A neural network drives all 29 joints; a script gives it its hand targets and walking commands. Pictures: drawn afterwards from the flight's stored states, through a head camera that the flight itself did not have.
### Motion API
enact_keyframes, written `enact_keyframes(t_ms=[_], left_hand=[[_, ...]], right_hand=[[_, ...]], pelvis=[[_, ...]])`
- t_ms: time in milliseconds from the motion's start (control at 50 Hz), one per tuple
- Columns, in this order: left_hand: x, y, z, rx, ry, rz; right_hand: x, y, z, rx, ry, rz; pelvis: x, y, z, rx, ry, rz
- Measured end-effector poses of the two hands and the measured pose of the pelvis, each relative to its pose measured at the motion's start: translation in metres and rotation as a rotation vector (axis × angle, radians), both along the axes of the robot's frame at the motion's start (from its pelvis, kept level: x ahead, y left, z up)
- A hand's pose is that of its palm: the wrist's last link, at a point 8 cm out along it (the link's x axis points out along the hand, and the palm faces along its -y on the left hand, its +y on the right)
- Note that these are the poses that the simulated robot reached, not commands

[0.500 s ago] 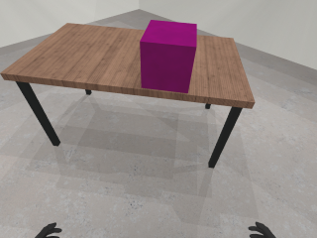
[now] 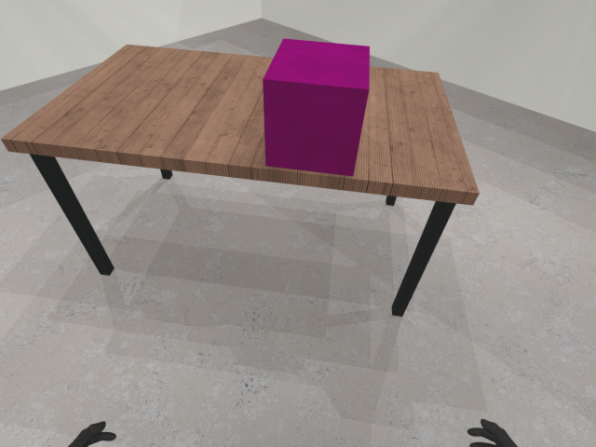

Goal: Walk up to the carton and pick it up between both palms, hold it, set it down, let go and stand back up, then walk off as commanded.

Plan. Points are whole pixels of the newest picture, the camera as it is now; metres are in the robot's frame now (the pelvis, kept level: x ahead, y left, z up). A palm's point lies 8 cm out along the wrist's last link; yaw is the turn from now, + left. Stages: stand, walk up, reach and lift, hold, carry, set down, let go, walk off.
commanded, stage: stand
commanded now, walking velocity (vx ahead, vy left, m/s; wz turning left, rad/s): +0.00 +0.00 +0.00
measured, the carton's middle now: (317, 106) +0.94 -0.04 +0.02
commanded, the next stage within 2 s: walk up in 0.64 s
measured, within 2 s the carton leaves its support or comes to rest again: neither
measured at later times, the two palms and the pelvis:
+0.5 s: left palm out of the picture +0.12 +0.30 -0.09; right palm out of the picture +0.13 -0.29 -0.08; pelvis +0.00 +0.00 +0.00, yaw +0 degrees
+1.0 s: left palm out of the picture +0.12 +0.30 -0.08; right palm out of the picture +0.11 -0.31 -0.08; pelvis +0.01 -0.01 +0.01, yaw -1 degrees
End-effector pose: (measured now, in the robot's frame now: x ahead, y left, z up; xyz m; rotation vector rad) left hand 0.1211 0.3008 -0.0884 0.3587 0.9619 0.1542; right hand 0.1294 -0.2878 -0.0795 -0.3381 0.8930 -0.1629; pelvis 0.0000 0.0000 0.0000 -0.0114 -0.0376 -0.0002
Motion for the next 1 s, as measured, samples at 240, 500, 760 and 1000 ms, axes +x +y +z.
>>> enact_keyframes(t_ms=[240, 500, 760, 1000], left_hand=[[-0.001, 0.000, -0.001, -0.002, 0.009, 0.003], [-0.001, 0.000, -0.002, 0.000, 0.020, 0.007], [-0.001, 0.001, -0.001, 0.001, 0.021, 0.009], [0.000, -0.003, 0.011, 0.019, 0.055, -0.025]], right_hand=[[-0.002, -0.001, -0.002, 0.000, 0.013, -0.004], [-0.001, -0.001, -0.002, 0.001, 0.020, -0.006], [-0.002, -0.002, -0.003, 0.001, 0.025, -0.008], [-0.021, -0.022, -0.004, 0.007, 0.059, -0.071]], pelvis=[[0.001, 0.000, 0.000, 0.000, 0.002, 0.000], [0.003, 0.000, 0.001, 0.000, 0.005, 0.000], [0.004, 0.000, 0.001, 0.000, 0.003, 0.000], [0.013, -0.010, 0.008, -0.004, -0.008, -0.022]])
